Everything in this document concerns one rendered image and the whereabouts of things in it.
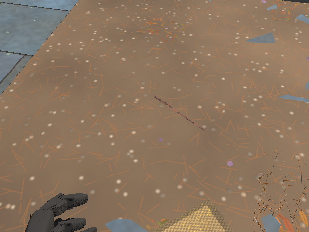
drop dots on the robot left hand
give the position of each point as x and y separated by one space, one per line
42 220

